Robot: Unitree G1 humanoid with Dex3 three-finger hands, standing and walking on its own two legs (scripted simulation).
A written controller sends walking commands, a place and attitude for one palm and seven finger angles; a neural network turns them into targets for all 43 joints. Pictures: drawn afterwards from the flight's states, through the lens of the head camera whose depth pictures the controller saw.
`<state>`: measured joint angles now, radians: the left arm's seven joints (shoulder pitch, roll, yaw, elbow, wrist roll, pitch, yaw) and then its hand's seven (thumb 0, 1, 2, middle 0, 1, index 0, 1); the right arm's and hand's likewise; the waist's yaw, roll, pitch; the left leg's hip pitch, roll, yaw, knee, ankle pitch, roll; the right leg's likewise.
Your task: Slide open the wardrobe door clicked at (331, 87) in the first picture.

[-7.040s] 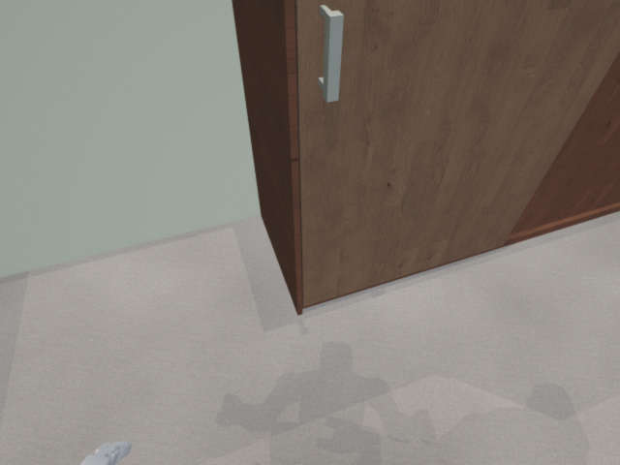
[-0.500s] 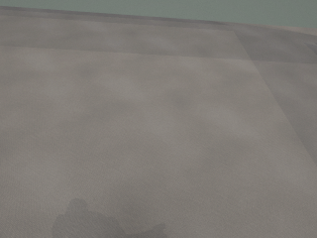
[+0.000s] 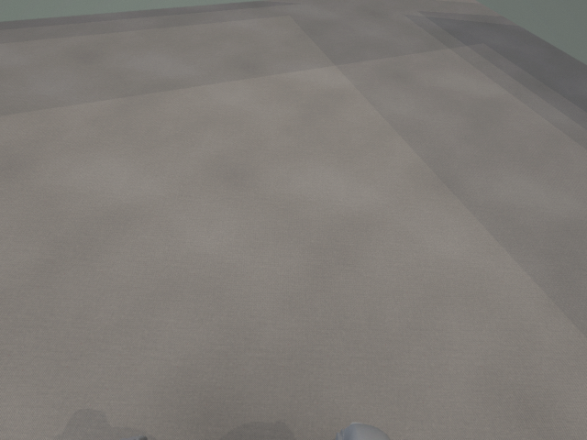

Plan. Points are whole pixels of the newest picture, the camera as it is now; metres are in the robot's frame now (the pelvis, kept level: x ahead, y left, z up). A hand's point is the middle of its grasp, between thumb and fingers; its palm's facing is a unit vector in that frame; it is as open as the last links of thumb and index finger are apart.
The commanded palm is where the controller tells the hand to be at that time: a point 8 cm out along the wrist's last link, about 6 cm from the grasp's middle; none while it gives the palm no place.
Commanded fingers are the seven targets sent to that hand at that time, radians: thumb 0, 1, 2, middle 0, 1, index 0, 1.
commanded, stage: turn to face it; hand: left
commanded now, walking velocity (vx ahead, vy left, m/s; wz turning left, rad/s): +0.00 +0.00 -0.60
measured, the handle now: out of the picture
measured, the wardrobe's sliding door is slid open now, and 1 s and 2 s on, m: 0.00 0.00 0.00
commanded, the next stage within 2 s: none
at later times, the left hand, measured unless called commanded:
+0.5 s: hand (197, 435) +0.16 +0.15 -0.17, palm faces -0.25 -0.94 -0.21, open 7.4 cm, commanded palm none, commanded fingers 0.00 0.90 0.90 -0.20 -0.30 -0.20 -0.30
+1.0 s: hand (222, 401) +0.20 +0.11 -0.16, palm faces -0.56 -0.79 -0.25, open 7.4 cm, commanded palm none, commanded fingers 0.00 0.90 0.90 -0.20 -0.30 -0.20 -0.30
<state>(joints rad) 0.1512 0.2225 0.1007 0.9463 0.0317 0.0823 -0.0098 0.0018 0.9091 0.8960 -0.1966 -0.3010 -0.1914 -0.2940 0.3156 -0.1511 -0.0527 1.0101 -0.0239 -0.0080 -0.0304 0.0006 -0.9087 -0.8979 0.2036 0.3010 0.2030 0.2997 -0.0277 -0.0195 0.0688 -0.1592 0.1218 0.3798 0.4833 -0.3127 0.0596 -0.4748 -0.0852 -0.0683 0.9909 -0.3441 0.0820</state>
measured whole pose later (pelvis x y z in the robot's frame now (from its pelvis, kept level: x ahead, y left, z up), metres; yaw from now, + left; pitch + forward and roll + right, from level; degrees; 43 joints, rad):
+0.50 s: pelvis +0.02 -0.02 -0.01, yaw -18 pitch +0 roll -1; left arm 0.18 0.20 0.06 0.92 0.03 0.04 0.00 0.00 0.90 0.89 -0.21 -0.30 -0.20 -0.30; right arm 0.13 -0.22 -0.07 0.88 -0.01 0.03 -0.02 0.00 -0.90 -0.90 0.20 0.30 0.20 0.30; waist 0.01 0.00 0.08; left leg -0.41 0.09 0.04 0.81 -0.41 -0.09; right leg -0.30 0.03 0.06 0.54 -0.25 0.00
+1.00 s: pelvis +0.00 +0.00 -0.01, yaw -37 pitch -1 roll +0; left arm 0.16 0.23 0.08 0.90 0.02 0.07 -0.02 0.00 0.91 0.90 -0.20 -0.30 -0.19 -0.29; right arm 0.25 -0.21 -0.07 0.93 -0.02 0.02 -0.01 0.00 -0.90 -0.90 0.21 0.30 0.21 0.30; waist -0.02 0.03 0.09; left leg -0.26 0.21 0.33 0.60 -0.29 -0.03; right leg -0.30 -0.04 -0.09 0.69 -0.38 0.05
